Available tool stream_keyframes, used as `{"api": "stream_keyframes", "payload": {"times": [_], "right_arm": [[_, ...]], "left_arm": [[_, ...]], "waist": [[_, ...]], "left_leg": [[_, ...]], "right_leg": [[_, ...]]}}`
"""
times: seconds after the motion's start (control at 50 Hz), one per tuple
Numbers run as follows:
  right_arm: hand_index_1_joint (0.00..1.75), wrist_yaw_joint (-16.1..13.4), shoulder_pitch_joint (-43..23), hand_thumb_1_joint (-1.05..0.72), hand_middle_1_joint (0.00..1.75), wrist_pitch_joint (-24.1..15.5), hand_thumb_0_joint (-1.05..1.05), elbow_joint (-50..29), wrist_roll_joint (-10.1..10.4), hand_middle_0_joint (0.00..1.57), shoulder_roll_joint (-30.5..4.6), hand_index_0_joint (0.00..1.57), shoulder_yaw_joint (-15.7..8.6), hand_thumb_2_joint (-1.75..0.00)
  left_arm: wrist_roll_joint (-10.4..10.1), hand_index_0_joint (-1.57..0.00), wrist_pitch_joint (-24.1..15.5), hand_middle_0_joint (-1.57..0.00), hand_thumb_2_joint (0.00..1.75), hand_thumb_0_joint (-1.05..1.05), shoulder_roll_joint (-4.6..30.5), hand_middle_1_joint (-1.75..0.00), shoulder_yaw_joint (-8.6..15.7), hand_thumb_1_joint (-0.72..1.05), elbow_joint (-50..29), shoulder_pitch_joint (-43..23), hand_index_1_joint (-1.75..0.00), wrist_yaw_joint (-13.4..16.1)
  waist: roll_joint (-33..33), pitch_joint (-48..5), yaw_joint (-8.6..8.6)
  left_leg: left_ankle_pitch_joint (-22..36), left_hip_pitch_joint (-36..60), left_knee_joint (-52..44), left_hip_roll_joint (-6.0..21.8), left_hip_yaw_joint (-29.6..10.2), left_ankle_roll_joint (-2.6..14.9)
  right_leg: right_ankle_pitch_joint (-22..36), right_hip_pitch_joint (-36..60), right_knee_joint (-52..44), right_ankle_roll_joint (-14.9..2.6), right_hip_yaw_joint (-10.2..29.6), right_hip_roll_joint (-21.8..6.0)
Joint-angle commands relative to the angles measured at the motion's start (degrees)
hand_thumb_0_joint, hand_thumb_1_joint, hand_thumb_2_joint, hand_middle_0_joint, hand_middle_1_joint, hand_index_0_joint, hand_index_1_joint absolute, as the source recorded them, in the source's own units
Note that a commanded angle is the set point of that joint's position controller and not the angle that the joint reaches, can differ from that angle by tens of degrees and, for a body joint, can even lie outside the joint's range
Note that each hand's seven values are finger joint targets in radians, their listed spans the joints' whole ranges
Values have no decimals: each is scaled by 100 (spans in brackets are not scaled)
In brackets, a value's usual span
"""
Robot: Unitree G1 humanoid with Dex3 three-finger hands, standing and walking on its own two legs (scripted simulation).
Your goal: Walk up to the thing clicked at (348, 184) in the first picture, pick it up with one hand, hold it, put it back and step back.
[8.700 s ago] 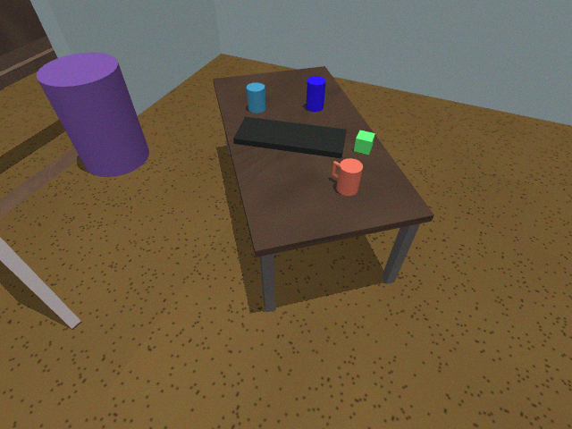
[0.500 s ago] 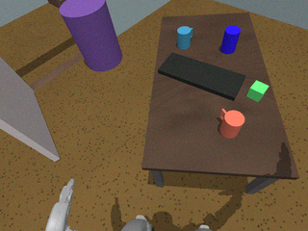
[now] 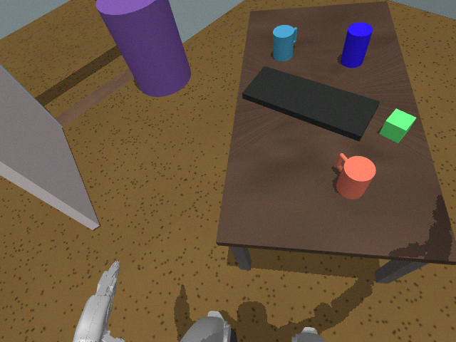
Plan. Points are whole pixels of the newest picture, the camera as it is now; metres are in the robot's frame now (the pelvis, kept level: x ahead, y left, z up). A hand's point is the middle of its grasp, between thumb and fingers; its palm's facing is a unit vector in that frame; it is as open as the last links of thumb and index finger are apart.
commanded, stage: go down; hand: right
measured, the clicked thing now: (350, 173) +0.57 -0.21 -0.23
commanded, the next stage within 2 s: approach in 0.18 s
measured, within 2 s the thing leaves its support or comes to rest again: neither
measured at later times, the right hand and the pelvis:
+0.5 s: hand out of the picture +0.44 -0.40 +0.06, palm faces +0.27 +0.96 -0.02, open 17.6 cm; pelvis +0.00 +0.00 -0.02, yaw +0 degrees
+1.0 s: hand (408, 193) +0.48 -0.32 -0.16, palm faces +0.23 +0.97 +0.02, open 17.5 cm; pelvis -0.04 +0.00 -0.12, yaw +4 degrees
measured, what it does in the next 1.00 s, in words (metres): lowers itself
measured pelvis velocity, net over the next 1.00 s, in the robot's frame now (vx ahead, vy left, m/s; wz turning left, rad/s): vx -0.04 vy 0.00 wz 0.07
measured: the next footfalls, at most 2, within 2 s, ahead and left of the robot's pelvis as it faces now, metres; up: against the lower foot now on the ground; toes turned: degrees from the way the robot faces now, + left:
none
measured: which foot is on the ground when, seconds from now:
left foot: down 0.00-1.00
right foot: down 0.00-1.00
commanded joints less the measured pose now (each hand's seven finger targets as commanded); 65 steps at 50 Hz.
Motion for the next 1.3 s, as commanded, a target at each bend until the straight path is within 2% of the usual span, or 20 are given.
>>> {"api": "stream_keyframes", "payload": {"times": [0.0, 0.04, 0.08, 0.14, 0.18, 0.22, 0.26, 0.3, 0.4, 0.46, 0.52, 0.56, 0.72, 0.8, 0.84, 0.94, 0.96, 1.04, 1.14, 1.28], "right_arm": [[5, -3, -1523, 60, 5, -347, 0, -830, 174, 4, -2340, 5, -293, -3], [5, -15, -1969, 61, 5, -460, 0, -1200, 162, 4, -2415, 5, -229, -4], [5, -23, -2119, 60, 5, -500, 0, -1206, 126, 4, -2537, 5, -252, -4], [6, 25, -1483, 60, 6, -407, 0, -548, 155, 3, -2398, 4, -214, -5], [6, -2, -2361, 61, 6, -547, 0, -1297, 153, 4, -2697, 4, -326, -5], [6, 6, -2210, 61, 6, -528, 0, -1176, 151, 4, -2769, 4, -354, -5], [6, 41, -1551, 61, 6, -413, 0, -335, 186, 2, -2392, 4, -223, -4], [6, 36, -2451, 58, 6, -592, 0, -1162, 178, 4, -2546, 5, -247, -5], [6, 164, -1586, 56, 6, -811, 0, 65, 366, 4, -1873, 5, -91, -6], [5, 196, -2219, 55, 5, -1261, 0, -526, 509, 5, -2021, 6, -340, -6], [6, 182, -1603, 57, 6, -1443, 0, 135, 544, 4, -1655, 6, -298, -6], [5, 45, -1994, 58, 5, -1696, 0, -394, 534, 5, -1882, 6, -504, -5], [4, -381, -2387, 54, 4, -2300, 0, -1301, 217, 6, -2419, 7, -956, -3], [5, -501, -1875, 55, 5, -2432, 0, -496, 107, 6, -1749, 6, -736, -3], [5, -631, -2362, 58, 5, -2620, 0, -1178, 47, 5, -2294, 6, -1029, -4], [5, -711, -1744, 58, 5, -2649, 0, -238, -42, 4, -1455, 5, -730, -5], [5, -838, -2135, 57, 5, -2746, 0, -854, -66, 4, -2141, 5, -1164, -5], [4, -1057, -1887, 52, 4, -2750, 0, -625, -188, 6, -1866, 6, -1068, -4], [4, -1443, -2380, 49, 4, -2731, 0, -1719, -422, 6, -2101, 5, -1152, -4], [4, -1728, -2289, 50, 4, -2417, 0, -2097, -561, 5, -1389, 5, -817, -4]], "left_arm": [[-13, -5, -272, -5, 6, 0, 1156, -5, 669, -56, -756, 242, -5, 107], [-9, -5, -280, -5, 5, 0, 891, -5, 377, -55, -779, -10, -5, 62], [-12, -5, -314, -5, 6, 0, 1097, -5, 570, -55, -1091, -128, -5, 127], [13, -5, -234, -5, 6, 0, 1040, -5, 486, -55, -401, 489, -5, 91], [13, -5, -318, -5, 6, 0, 1066, -5, 504, -55, -1162, -222, -5, 102], [3, -5, -280, -5, 6, 0, 1193, -5, 653, -56, -974, 52, -5, 132], [-14, -3, -218, -5, 6, 0, 973, -3, 478, -58, -333, 432, -5, 75], [9, -4, -325, -5, 5, 0, 826, -4, 214, -56, -1021, -262, -5, 60], [43, -4, -399, -5, 5, 0, 1124, -4, 523, -56, -923, -98, -5, 53], [96, -4, -496, -5, 6, 0, 1275, -4, 689, -57, -1517, -104, -5, 45], [110, -4, -493, -5, 5, 0, 1022, -4, 607, -56, -1211, 465, -5, -51], [165, -4, -567, -5, 5, 0, 1102, -4, 655, -56, -1693, 151, -5, -79], [335, -4, -593, -5, 5, 0, 1442, -4, 1177, -55, -2470, 97, -5, -168], [395, -4, -536, -5, 5, 0, 1196, -4, 1040, -55, -2335, 278, -5, -277], [418, -4, -573, -5, 5, 0, 1361, -4, 1150, -55, -3007, -13, -5, -242], [435, -5, -561, -5, 4, 0, 1459, -5, 1285, -54, -3702, 259, -5, -373], [412, -5, -564, -5, 4, 0, 1658, -5, 1497, -55, -4083, 316, -5, -349], [396, -6, -513, -6, 4, 0, 1436, -5, 1477, -56, -4042, 910, -6, -482], [402, -6, -492, -6, 4, 0, 1770, -5, 2033, -55, -4745, 1121, -6, -525], [383, -5, -377, -5, 4, 0, 1575, -5, 2072, -53, -4553, 1041, -5, -606]], "waist": [[-1499, -2330, -157], [-1699, -2262, -186], [-1614, -2711, -89], [-1715, -2061, -160], [-1653, -2778, -81], [-1716, -2631, -75], [-1608, -1881, -111], [-1532, -2531, -91], [-1134, -2017, 210], [-1136, -2688, 387], [-1261, -2026, 441], [-1377, -2449, 427], [-2455, -3535, 515], [-2549, -3006, 711], [-2707, -3760, 756], [-2351, -3134, 1245], [-2500, -3570, 1210], [-2626, -3059, 1256], [-3313, -3820, 1325], [-3481, -3466, 1226]], "left_leg": [[1362, 1145, -342, -192, -96, 260], [1166, 998, -352, -193, -124, 277], [1270, 1121, -329, -203, -117, 265], [1295, 968, -333, -187, -109, 261], [1431, 1135, -309, -187, -142, 254], [1368, 1125, -303, -180, -142, 264], [1207, 875, -343, -193, -114, 256], [1353, 1059, -254, -174, -176, 241], [1285, 519, 53, -209, -124, 224], [1308, 587, 250, -215, -119, 206], [1051, -40, 514, -229, -122, 210], [1047, -265, 786, -240, -132, 233], [912, -941, 1562, -244, -106, 285], [562, -1589, 1905, -302, -42, 301], [806, -1603, 2147, -293, -27, 307], [605, -2033, 2479, -353, 64, 317], [745, -1988, 2610, -325, 62, 322], [474, -2255, 2840, -326, 9, 316], [708, -2165, 2995, -285, -80, 309], [177, -2824, 3189, -268, -9, 335]], "right_leg": [[2764, 1679, -740, -18, 117, 112], [2505, 1588, -772, -24, 120, 117], [2574, 1856, -729, -23, 123, 97], [2659, 1558, -727, -21, 92, 149], [2723, 1760, -648, -32, 130, 97], [2549, 1688, -660, -44, 96, 121], [2434, 1380, -689, -51, 91, 146], [2291, 1344, -591, -87, 92, 131], [2346, 835, -264, -84, 162, 97], [2253, 871, -58, -90, 200, 91], [2220, 416, 201, -84, 192, 102], [2336, 436, 446, -57, 242, 52], [2772, 505, 1152, 93, 325, -37], [2564, -142, 1480, 116, 415, -96], [2818, 146, 1720, 146, 457, -159], [2237, -897, 2177, 78, 521, -125], [2308, -734, 2263, 98, 531, -126], [1485, -1526, 2490, 44, 385, -59], [1648, -1053, 2663, 52, 289, -72], [1267, -1181, 2658, 114, 322, -122]]}}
